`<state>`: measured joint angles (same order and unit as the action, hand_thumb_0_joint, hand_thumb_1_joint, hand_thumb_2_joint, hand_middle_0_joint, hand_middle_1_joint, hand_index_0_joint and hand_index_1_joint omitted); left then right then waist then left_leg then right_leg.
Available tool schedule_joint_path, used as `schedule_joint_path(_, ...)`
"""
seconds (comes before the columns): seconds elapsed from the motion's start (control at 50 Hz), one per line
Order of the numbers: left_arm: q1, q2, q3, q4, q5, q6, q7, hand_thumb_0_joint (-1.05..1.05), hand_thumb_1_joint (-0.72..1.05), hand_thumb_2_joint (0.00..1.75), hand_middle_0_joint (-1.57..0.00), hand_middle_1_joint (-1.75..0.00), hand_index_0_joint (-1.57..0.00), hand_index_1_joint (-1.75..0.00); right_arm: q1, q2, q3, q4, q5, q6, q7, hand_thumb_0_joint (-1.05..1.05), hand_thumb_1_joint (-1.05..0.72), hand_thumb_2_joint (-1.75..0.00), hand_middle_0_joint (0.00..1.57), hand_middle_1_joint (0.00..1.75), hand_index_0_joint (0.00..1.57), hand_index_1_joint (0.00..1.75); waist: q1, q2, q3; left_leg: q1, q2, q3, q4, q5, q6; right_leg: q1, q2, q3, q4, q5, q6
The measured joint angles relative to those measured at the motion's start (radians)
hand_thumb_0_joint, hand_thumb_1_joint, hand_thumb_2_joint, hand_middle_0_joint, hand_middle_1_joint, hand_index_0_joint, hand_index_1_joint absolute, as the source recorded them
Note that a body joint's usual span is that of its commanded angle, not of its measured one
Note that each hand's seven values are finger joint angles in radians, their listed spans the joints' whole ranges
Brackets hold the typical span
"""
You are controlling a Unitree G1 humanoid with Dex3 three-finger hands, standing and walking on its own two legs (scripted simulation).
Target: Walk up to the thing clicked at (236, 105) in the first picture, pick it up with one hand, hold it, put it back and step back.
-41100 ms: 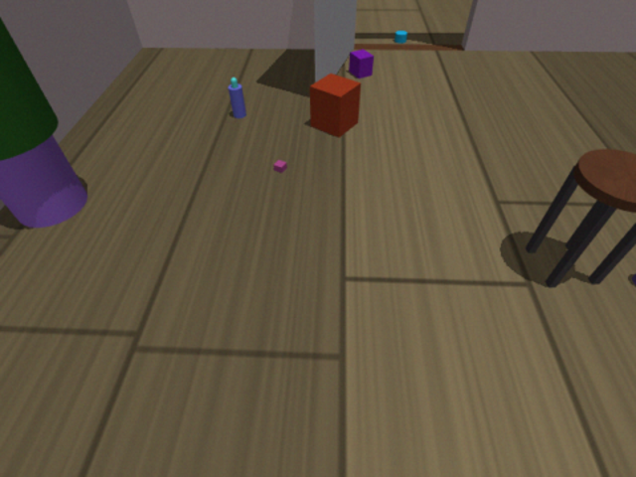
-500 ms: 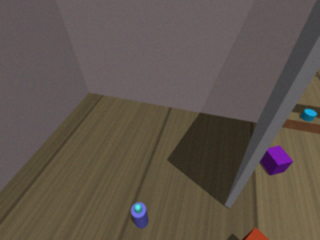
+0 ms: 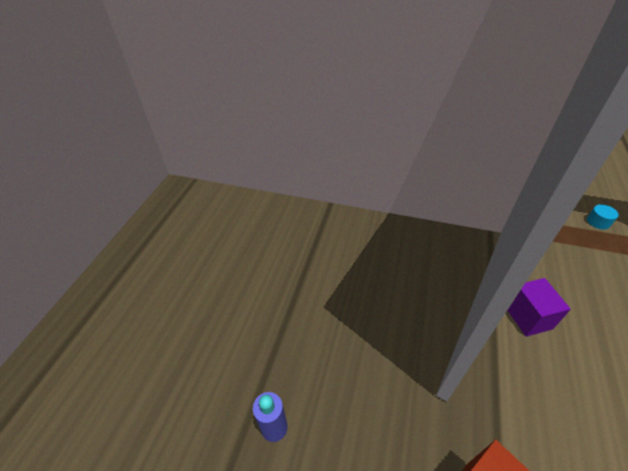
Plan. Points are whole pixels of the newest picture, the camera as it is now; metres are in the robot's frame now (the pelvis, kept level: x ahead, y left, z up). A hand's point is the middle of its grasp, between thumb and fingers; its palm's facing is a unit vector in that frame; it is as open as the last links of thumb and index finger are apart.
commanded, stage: stand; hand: left
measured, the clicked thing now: (270, 414) +0.40 +0.18 -0.66
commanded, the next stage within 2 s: step back in 0.96 s
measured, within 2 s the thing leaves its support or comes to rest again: neither
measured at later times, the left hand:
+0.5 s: hand out of the picture +0.09 +0.25 -0.15, palm faces +0.01 -0.94 -0.35, open 7.4 cm
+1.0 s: hand out of the picture +0.09 +0.25 -0.15, palm faces +0.02 -0.94 -0.34, open 7.4 cm
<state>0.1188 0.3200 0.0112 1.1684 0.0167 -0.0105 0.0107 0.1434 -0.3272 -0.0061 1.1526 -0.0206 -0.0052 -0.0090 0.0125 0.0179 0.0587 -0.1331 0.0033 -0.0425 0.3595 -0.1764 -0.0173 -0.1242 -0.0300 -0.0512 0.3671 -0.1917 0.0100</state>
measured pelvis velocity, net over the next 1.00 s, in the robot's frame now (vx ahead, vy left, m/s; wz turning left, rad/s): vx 0.01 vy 0.00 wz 0.00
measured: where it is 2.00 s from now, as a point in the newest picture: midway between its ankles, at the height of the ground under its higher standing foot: outside the picture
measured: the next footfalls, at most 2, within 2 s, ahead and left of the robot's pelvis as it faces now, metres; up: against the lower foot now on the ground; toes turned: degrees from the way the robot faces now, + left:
left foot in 1.24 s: -0.01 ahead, +0.14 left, +0.00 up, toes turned -2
right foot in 1.62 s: -0.09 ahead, -0.03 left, +0.00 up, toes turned +0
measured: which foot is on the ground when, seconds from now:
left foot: down 0.00-1.00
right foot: down 0.00-1.00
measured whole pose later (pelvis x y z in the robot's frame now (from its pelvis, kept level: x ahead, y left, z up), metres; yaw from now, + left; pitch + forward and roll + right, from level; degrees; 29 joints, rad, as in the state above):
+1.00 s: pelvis +0.01 +0.00 +0.00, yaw +0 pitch -2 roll +0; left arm 0.10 0.33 0.03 1.13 0.00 -0.01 0.00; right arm 0.10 -0.35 0.00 1.13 -0.01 0.00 0.00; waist 0.00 0.02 0.05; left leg -0.13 0.02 -0.04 0.35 -0.19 -0.02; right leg -0.11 -0.02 -0.05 0.34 -0.19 0.00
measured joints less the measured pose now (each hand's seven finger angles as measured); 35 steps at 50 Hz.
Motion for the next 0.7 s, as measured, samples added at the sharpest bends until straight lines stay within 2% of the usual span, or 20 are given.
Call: schedule_joint_path(0.7, -0.019, 0.003, 0.007, -0.004, -0.006, -0.002, -0.002, 0.01, 0.90, 0.90, -0.20, -0.30, -0.20, -0.30, -0.036, -0.014, 0.005, -0.002, 0.004, -0.008, -0.003, 0.01, -0.90, -0.89, 0.20, 0.30, 0.20, 0.30, -0.001, -0.001, -0.011, 0.041, 0.007, 0.005, -0.052, -0.004, -0.005, 0.035, 0.006, 0.003, -0.042, -0.007, -0.003)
